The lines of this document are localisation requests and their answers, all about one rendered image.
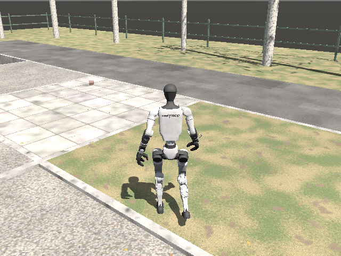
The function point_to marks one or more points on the right robot upper arm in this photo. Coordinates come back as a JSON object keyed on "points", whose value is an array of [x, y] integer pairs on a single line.
{"points": [[189, 120]]}

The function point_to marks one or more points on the left robot upper arm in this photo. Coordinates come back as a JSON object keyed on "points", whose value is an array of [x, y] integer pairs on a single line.
{"points": [[151, 120]]}

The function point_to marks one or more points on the left robot forearm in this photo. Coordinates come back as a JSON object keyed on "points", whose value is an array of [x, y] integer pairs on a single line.
{"points": [[143, 143]]}

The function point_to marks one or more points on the robot thigh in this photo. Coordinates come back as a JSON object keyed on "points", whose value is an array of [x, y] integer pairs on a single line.
{"points": [[157, 156], [182, 158]]}

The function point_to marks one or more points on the robot left hand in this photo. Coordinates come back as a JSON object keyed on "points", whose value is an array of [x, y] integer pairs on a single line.
{"points": [[139, 159]]}

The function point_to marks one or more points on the right robot forearm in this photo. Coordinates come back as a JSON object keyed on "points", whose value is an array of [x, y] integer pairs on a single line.
{"points": [[195, 138]]}

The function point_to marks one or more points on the right robot thigh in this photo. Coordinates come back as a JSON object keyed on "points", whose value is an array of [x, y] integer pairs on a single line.
{"points": [[182, 158]]}

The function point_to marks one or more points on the left robot thigh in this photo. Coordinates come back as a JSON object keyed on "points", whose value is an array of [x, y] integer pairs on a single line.
{"points": [[157, 156]]}

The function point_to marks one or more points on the robot right hand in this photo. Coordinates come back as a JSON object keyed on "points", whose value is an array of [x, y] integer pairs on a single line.
{"points": [[194, 148]]}

